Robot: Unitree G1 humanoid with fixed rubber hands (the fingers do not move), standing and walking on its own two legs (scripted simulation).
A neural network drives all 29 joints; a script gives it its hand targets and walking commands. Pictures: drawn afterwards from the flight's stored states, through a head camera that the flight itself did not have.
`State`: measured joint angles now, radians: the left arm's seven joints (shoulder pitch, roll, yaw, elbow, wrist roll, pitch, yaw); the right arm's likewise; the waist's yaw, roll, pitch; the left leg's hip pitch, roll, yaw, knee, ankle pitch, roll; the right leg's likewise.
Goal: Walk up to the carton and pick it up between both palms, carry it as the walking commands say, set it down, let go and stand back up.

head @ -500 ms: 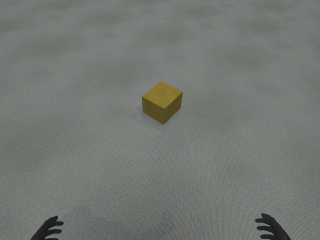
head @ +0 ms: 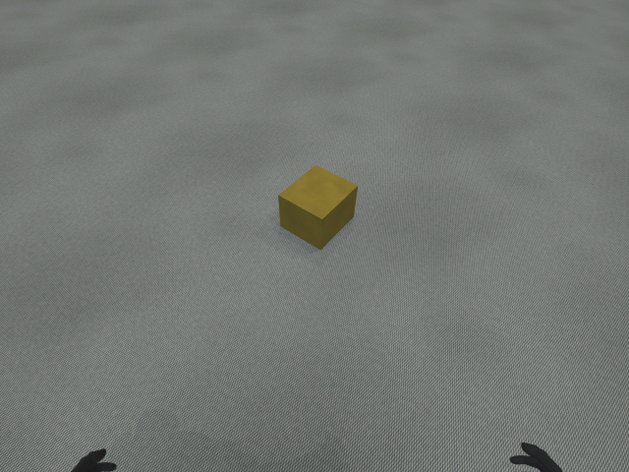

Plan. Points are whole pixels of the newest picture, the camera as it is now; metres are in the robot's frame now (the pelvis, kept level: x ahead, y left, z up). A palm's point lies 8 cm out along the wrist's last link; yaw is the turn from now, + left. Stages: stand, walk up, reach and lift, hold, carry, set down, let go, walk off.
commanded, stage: stand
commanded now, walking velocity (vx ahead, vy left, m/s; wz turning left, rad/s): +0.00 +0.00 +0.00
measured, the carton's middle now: (318, 206) +1.26 -0.04 -0.69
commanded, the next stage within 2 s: walk up in 1.26 s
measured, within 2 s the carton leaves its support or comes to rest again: neither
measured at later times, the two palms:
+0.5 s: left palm out of the picture +0.10 +0.31 -0.10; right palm out of the picture +0.11 -0.31 -0.10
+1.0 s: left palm out of the picture +0.11 +0.31 -0.10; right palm out of the picture +0.11 -0.31 -0.10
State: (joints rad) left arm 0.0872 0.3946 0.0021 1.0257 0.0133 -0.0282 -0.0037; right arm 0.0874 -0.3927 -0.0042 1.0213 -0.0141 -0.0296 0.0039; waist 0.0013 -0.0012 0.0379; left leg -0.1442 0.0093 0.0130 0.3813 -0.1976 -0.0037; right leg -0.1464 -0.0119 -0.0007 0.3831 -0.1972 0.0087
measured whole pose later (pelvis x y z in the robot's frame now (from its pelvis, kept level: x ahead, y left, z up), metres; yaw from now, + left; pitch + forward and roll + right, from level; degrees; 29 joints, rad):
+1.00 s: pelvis +0.01 +0.00 +0.00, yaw +0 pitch -2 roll +0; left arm 0.08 0.40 0.01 1.06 0.01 -0.02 0.00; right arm 0.08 -0.40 -0.01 1.06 -0.01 -0.02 0.00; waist 0.00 0.00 0.04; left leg -0.11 0.01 0.01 0.33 -0.19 0.00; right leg -0.11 -0.02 0.00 0.33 -0.19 0.01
